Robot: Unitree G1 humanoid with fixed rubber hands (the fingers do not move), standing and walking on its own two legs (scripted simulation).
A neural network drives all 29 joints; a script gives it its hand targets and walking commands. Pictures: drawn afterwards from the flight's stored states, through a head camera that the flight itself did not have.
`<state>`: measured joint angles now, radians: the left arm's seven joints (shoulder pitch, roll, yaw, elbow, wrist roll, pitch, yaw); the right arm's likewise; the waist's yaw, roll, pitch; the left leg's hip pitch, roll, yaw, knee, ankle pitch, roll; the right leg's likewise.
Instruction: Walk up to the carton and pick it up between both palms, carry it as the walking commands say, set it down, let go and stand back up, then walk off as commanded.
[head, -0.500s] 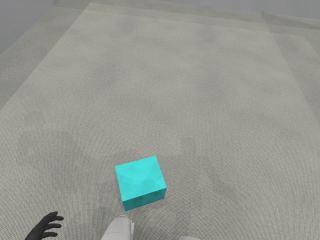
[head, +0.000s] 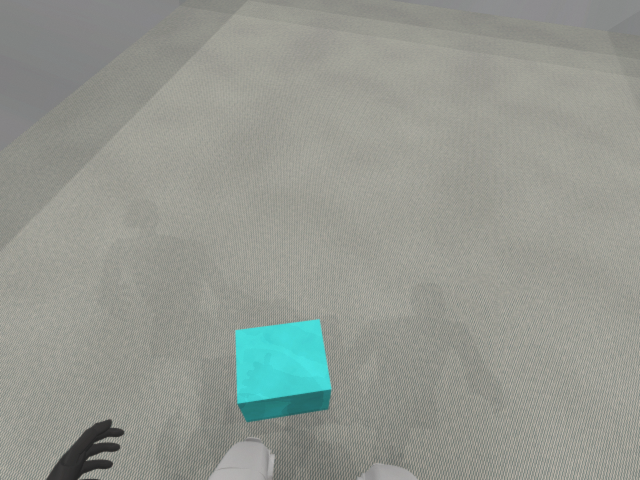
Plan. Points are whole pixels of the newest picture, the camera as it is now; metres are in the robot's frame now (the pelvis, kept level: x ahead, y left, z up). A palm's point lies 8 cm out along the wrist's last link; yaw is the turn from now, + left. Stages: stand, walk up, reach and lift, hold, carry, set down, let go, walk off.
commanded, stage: walk up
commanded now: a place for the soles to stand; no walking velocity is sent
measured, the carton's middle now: (283, 370) +0.47 +0.10 -0.65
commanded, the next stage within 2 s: none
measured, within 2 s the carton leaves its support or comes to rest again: neither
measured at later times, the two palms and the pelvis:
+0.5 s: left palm out of the picture +0.13 +0.33 -0.08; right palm (570, 463) +0.16 -0.31 -0.08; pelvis +0.05 +0.00 +0.00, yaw +7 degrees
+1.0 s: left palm out of the picture +0.13 +0.34 -0.08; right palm (536, 421) +0.21 -0.28 -0.08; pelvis +0.05 +0.01 +0.00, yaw +8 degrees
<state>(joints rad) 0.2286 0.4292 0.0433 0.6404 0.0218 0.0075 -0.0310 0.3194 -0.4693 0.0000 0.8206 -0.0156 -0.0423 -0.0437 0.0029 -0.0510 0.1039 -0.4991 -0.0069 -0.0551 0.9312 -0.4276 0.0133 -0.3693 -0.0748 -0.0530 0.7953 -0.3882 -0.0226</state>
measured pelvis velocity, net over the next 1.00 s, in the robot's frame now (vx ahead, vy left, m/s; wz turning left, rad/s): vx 0.05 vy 0.01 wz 0.14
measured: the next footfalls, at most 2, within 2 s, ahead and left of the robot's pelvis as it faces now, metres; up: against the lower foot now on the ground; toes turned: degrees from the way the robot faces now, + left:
left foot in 0.16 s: +0.08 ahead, +0.17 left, +0.00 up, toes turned +7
